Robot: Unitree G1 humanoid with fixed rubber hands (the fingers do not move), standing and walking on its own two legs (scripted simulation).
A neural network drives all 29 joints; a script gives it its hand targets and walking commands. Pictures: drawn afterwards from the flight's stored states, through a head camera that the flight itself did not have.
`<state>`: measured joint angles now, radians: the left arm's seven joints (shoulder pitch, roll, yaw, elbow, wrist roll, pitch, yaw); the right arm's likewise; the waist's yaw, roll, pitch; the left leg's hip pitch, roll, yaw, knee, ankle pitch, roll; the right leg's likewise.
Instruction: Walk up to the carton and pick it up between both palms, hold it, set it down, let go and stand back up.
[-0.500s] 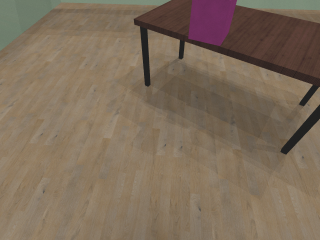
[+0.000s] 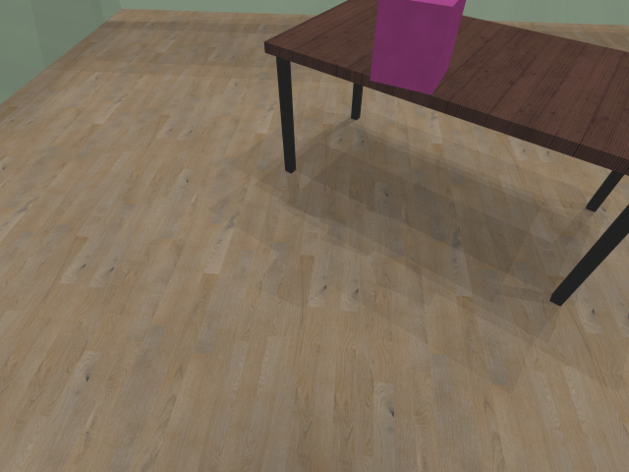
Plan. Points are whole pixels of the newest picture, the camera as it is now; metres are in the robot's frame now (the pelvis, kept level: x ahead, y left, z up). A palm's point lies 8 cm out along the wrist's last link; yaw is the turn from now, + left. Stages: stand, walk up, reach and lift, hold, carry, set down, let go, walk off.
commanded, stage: stand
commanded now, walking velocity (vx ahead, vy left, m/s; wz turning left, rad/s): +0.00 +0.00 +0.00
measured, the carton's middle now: (416, 35) +1.31 -0.29 -0.01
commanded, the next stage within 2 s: walk up in 0.22 s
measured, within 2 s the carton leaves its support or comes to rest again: neither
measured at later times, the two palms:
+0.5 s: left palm out of the picture -0.03 +0.22 -0.14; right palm out of the picture -0.03 -0.21 -0.14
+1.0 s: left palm out of the picture +0.07 +0.10 -0.13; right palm out of the picture +0.14 -0.39 -0.15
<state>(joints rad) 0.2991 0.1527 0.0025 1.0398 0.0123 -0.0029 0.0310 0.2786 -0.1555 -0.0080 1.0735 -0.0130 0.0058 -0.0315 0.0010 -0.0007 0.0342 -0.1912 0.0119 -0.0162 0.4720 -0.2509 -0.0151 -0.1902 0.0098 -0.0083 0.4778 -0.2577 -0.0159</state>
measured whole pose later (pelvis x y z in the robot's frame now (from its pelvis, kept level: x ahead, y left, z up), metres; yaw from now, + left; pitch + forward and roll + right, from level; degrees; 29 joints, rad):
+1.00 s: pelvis +0.13 -0.13 -0.01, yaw -10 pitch -4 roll +2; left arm 0.55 0.14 0.01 0.99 0.01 -0.05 0.01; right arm 0.27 -0.28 0.00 0.97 -0.05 -0.02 0.03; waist 0.05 0.04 0.05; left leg -0.53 0.06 0.03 1.19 -0.33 0.01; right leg -0.16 -0.02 -0.04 0.60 -0.38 -0.03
